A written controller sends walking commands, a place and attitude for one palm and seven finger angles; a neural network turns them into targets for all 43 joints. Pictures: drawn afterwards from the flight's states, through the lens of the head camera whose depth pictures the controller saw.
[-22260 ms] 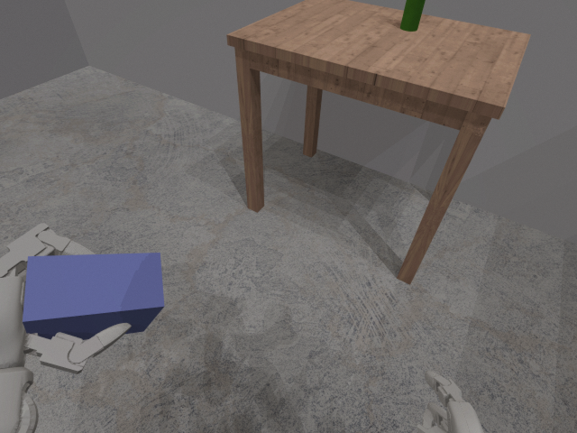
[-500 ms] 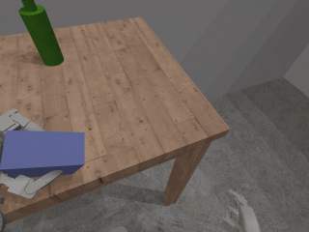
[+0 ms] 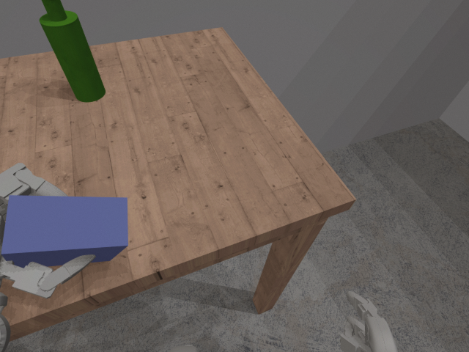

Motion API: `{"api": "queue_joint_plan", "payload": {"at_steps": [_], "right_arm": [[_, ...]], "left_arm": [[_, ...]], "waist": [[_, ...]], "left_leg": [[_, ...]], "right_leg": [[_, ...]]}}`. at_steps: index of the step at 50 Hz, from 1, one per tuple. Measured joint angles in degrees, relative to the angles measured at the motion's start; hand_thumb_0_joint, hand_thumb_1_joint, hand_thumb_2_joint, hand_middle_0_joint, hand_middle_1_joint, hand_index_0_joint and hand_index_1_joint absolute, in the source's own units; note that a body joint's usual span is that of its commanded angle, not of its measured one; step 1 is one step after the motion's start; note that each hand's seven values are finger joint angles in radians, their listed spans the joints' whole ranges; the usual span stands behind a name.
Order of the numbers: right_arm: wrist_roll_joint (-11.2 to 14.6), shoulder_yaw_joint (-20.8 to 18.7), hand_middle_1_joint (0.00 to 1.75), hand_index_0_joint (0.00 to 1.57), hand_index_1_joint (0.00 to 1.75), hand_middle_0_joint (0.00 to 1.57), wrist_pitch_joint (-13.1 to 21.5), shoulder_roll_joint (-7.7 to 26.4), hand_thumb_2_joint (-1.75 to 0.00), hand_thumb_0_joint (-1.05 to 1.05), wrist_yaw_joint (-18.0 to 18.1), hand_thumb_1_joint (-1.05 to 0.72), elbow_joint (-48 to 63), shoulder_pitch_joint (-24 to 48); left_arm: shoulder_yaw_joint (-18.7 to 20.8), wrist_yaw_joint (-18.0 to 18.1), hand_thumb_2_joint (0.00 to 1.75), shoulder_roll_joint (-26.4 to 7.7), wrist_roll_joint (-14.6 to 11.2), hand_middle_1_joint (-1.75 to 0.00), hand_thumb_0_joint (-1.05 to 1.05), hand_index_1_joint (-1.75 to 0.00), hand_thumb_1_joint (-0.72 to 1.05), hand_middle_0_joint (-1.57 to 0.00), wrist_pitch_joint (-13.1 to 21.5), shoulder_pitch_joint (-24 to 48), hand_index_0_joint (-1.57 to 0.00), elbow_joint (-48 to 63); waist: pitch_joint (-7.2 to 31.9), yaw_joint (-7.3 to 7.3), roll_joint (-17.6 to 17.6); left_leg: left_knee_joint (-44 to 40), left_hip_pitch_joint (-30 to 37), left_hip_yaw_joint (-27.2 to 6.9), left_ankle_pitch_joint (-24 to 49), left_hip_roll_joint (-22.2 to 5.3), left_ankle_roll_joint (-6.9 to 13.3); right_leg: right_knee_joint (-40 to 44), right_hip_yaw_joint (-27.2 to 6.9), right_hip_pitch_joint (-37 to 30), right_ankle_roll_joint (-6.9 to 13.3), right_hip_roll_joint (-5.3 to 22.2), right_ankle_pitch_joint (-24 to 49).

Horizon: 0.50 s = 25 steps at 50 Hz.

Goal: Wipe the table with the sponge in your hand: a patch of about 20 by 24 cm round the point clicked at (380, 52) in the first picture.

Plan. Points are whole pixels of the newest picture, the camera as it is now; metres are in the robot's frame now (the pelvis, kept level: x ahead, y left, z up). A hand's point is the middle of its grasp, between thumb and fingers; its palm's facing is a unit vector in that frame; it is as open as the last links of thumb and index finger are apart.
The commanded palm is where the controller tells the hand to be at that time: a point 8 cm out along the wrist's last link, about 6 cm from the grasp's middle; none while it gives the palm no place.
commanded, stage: shuffle to correct the standing spot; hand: left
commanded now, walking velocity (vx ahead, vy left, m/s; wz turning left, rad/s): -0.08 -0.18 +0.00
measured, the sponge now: (85, 233) +0.23 +0.21 +0.14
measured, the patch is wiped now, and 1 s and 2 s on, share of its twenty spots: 0.00 0.00 0.00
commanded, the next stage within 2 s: none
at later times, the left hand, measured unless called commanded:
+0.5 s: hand (55, 236) +0.21 +0.23 +0.17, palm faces +0.32 -0.85 -0.42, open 9.7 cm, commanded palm +0.16 +0.27 +0.18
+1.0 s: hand (51, 239) +0.21 +0.23 +0.17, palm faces +0.33 -0.86 -0.39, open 9.7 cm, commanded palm +0.15 +0.27 +0.18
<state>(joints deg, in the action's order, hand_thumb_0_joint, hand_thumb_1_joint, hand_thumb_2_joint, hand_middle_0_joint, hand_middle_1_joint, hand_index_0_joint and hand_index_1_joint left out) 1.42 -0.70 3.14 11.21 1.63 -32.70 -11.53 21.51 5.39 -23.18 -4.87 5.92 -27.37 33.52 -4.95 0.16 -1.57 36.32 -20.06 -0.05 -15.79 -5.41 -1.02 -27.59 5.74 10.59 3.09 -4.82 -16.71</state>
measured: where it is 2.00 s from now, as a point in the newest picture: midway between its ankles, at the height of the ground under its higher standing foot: outside the picture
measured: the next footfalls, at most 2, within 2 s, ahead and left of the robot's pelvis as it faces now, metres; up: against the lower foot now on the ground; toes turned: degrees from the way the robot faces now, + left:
none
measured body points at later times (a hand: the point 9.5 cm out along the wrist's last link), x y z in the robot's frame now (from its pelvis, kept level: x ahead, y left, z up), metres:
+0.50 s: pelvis +0.00 -0.01 +0.00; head +0.03 +0.00 +0.45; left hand +0.19 +0.27 +0.19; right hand +0.16 -0.24 -0.08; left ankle +0.04 +0.13 -0.73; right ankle -0.02 -0.09 -0.73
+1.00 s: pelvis +0.00 -0.01 +0.00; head +0.02 +0.01 +0.45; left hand +0.19 +0.28 +0.19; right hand +0.16 -0.24 -0.08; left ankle +0.04 +0.13 -0.73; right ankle -0.02 -0.09 -0.73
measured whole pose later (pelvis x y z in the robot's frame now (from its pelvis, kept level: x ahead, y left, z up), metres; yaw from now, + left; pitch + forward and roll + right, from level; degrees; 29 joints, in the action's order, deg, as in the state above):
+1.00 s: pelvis +0.00 -0.01 +0.00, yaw +0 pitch -1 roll -3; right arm 1.6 -0.2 2.6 11.2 1.6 -32.8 -11.8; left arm 20.4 6.1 -22.8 -5.4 5.5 -28.1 33.0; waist -3.4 -0.2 -1.4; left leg 36.2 -20.2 -0.3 -15.3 -5.2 -1.4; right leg -28.9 6.1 11.3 3.7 -4.6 -17.1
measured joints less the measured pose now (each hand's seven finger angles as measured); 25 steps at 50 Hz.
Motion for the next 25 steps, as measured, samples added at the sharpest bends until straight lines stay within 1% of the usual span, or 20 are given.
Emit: {"api": "queue_joint_plan", "payload": {"at_steps": [4, 11, 20, 25], "right_arm": [[0.2, -0.2, 0.3, 0.2, 0.3, 0.2, 0.1, 0.2, -0.89, 0.02, -0.2, -0.9, 0.3, 0.2], [0.2, -0.4, 0.3, 0.2, 0.3, 0.2, -0.2, 0.3, -0.89, 0.02, -0.1, -0.9, 0.7, 0.5], [0.3, -0.1, 0.3, 0.2, 0.3, 0.2, -0.3, 0.2, -0.89, 0.02, -0.1, -0.9, 0.8, 0.0], [0.4, 0.0, 0.3, 0.2, 0.3, 0.2, -0.5, 0.1, -0.89, 0.02, -0.1, -0.9, 0.4, -0.1]], "left_arm": [[0.1, 0.1, 1.04, -0.1, 0.0, -1.36, -0.01, -1.36, -0.47, -0.77, 0.4, 0.3, -0.78, 0.4], [0.2, -0.1, 1.04, -0.6, -0.4, -1.36, -0.01, -1.36, -0.47, -0.77, 0.6, -0.8, -0.78, 1.0], [0.4, -0.1, 1.04, -0.8, -0.4, -1.36, -0.01, -1.36, -0.47, -0.77, 0.5, -1.1, -0.78, 0.9], [0.2, 0.2, 1.04, -0.6, -0.7, -1.36, 0.0, -1.36, -0.47, -0.77, 0.4, -1.4, -0.78, 0.6]], "waist": [[0.0, -0.26, -0.2], [0.5, -0.71, 0.4], [0.2, -0.52, -0.3], [0.7, -0.49, -0.1]], "left_leg": [[0.2, 0.0, -0.4, -0.1, -0.4, -0.3], [0.9, -0.3, -0.1, -0.6, -0.3, -0.5], [0.0, 0.1, -0.4, 0.1, -0.6, -0.8], [0.9, -0.4, -0.3, -0.2, -0.4, -0.5]], "right_leg": [[0.6, 0.3, -0.4, 0.3, -0.5, 0.3], [-1.6, 0.1, 0.7, 0.6, -0.2, -1.0], [0.0, 0.3, -0.2, 0.8, -0.7, 0.0], [-1.8, 0.3, 0.8, 1.0, -0.3, -0.7]]}}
